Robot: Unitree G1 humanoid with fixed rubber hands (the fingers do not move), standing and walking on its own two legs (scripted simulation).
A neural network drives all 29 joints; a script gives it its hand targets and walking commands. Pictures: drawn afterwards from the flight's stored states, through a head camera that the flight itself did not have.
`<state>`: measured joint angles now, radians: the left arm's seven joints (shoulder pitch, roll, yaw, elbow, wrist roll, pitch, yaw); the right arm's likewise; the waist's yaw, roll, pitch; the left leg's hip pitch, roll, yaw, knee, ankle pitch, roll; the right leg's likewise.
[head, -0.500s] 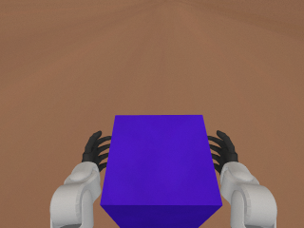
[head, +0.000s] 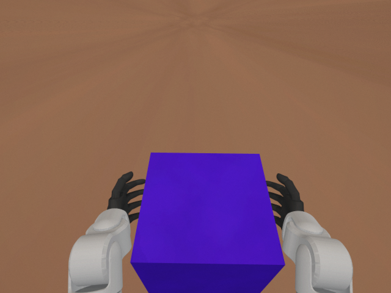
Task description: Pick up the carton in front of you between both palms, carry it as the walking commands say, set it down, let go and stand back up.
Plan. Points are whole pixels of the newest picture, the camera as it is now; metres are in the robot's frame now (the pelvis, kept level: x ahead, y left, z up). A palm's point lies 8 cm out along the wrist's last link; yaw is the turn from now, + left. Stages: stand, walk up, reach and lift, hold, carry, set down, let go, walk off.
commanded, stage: carry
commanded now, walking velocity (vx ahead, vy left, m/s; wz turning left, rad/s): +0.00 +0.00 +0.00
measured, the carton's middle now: (203, 230) +0.25 +0.00 +0.01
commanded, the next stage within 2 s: hold in 1.88 s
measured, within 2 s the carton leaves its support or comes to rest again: neither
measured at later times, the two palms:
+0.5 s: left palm (123, 239) +0.20 +0.14 +0.07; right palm (295, 241) +0.20 -0.16 +0.07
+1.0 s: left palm (133, 243) +0.21 +0.13 +0.03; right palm (292, 246) +0.21 -0.17 +0.03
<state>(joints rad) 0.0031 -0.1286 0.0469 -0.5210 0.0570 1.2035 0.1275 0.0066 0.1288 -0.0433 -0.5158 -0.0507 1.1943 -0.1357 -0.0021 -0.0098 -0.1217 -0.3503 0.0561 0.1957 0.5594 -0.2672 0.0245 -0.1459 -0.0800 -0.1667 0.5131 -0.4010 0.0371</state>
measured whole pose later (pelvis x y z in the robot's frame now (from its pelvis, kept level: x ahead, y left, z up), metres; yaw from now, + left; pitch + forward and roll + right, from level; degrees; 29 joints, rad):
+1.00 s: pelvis -0.07 -0.01 +0.00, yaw +0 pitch +2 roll +0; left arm -0.18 -0.14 0.15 0.14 0.22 0.69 0.04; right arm -0.18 0.14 -0.15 0.15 -0.22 0.68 -0.04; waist 0.00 0.00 -0.05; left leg -0.38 0.09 0.18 0.50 -0.14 0.02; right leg -0.21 -0.05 -0.18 0.54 -0.35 -0.02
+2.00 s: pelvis -0.08 -0.03 +0.01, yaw -6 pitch -4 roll +1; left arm -0.13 -0.13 0.15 0.09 0.23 0.72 0.04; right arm -0.18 0.14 -0.12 0.17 -0.24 0.68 -0.02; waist 0.02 -0.02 0.04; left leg -0.22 0.04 -0.04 0.39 -0.11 -0.01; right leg -0.09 0.01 -0.07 0.45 -0.30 -0.04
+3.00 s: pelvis -0.08 +0.03 +0.00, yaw -15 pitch +1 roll +0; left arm -0.48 -0.16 0.45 0.49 0.42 0.54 -0.06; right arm -0.48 0.23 -0.44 0.54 -0.42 0.50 0.00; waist 0.07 -0.06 0.05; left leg -0.36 -0.02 -0.05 0.54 -0.20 -0.01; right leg -0.29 0.03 0.15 0.59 -0.31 0.03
